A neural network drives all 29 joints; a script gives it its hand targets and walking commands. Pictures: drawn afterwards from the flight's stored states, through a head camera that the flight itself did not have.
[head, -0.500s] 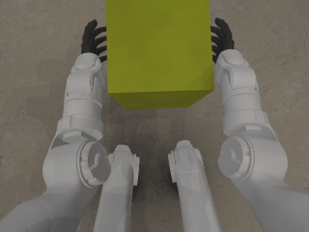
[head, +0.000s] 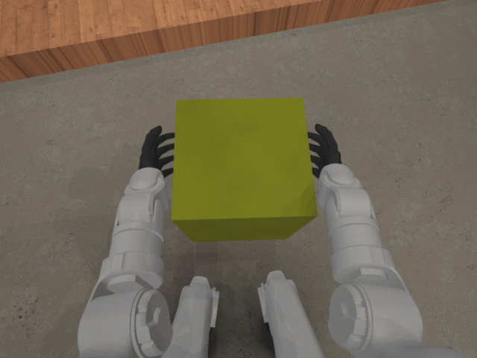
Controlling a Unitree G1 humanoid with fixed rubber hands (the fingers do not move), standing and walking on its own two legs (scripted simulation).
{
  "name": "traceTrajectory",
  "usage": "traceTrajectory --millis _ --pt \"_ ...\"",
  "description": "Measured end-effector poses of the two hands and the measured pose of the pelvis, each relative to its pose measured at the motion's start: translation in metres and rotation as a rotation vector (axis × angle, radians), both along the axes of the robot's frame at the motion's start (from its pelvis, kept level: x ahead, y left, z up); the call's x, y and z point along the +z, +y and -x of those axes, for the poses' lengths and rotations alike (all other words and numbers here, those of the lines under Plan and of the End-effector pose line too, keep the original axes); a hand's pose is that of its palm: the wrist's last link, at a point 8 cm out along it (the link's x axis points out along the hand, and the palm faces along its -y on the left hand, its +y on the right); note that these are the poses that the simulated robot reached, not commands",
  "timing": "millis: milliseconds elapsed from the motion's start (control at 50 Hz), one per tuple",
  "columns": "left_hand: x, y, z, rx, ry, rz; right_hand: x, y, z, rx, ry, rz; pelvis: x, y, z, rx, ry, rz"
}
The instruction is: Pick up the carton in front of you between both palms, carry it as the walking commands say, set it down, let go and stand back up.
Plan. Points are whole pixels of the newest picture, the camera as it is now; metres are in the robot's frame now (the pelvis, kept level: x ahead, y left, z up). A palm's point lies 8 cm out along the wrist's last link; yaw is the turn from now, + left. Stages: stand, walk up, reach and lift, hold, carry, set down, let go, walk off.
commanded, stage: reach and lift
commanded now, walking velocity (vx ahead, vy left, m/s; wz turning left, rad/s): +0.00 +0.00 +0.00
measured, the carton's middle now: (239, 180) +0.44 -0.01 -0.11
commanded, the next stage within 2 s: hold in 1.82 s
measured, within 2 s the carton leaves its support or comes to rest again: neither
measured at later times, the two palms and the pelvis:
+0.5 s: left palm (106, 163) +0.39 +0.14 +0.11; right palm (367, 157) +0.38 -0.16 +0.11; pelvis +0.05 +0.00 +0.13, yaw +0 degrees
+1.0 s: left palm (48, 160) +0.35 +0.15 +0.20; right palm (412, 152) +0.34 -0.15 +0.19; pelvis +0.05 +0.00 +0.18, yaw +0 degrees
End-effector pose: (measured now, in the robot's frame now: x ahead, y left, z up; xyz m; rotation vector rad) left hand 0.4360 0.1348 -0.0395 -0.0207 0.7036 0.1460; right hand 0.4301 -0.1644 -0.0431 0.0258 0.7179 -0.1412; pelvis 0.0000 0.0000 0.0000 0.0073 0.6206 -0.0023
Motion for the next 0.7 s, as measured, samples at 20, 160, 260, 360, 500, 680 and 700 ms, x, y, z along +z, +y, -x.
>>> traceTrajectory --millis 20,160,260,360,500,680,700 --pt "0.007 0.000 0.002 0.000 0.000 0.000 0.007 0.000 0.002 -0.001 0.000 -0.001 0.006 0.000 -0.002 0.000 -0.010 0.001" --pt "0.050 0.003 0.017 0.000 -0.005 0.002 0.050 0.003 0.017 -0.006 -0.005 -0.003 0.045 0.001 -0.015 -0.001 -0.087 0.004" --pt "0.079 0.005 0.027 0.001 -0.008 0.002 0.079 0.005 0.027 -0.007 -0.008 -0.004 0.072 0.002 -0.025 -0.001 -0.148 0.005" --pt "0.109 0.007 0.037 0.001 -0.010 0.002 0.109 0.007 0.037 -0.006 -0.010 -0.002 0.098 0.003 -0.036 -0.001 -0.217 0.006" --pt "0.150 0.009 0.051 0.000 -0.011 0.000 0.152 0.008 0.050 -0.002 -0.011 0.003 0.133 0.003 -0.052 -0.003 -0.330 0.007" --pt "0.202 0.011 0.067 -0.005 -0.024 -0.006 0.203 0.011 0.066 0.003 -0.025 0.010 0.165 0.002 -0.067 -0.003 -0.490 0.009" --pt "0.207 0.012 0.069 -0.006 -0.027 -0.007 0.209 0.011 0.067 0.003 -0.027 0.011 0.167 0.002 -0.068 -0.003 -0.508 0.010"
